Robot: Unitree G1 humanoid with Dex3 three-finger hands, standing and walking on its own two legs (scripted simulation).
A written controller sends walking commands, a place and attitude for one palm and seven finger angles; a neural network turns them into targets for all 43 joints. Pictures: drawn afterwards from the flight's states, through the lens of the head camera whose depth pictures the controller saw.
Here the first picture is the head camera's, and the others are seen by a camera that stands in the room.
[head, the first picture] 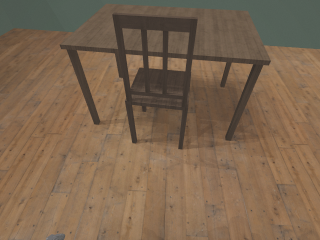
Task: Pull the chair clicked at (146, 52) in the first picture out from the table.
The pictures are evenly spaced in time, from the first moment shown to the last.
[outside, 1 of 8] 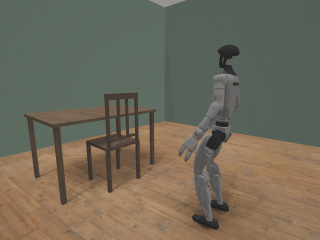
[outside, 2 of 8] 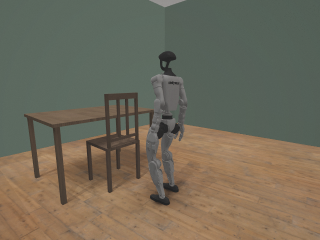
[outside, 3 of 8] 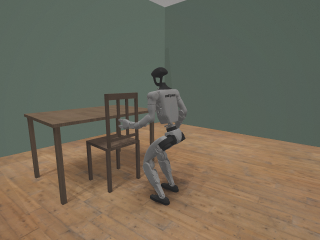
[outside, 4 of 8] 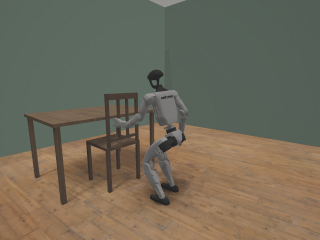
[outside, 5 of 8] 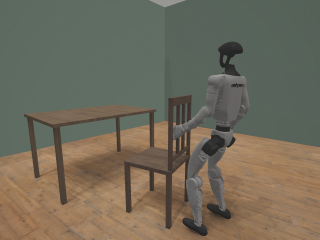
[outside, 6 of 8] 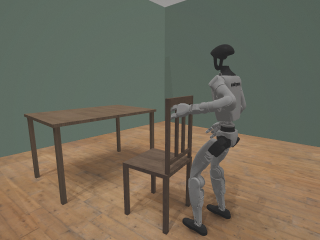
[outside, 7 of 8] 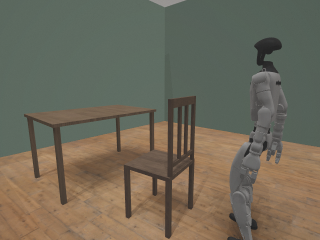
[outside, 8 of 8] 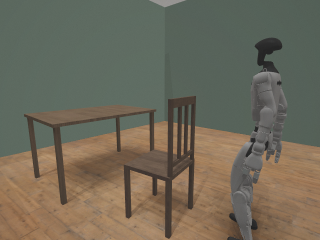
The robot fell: no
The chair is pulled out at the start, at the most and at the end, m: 0.00 0.75 0.75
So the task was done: yes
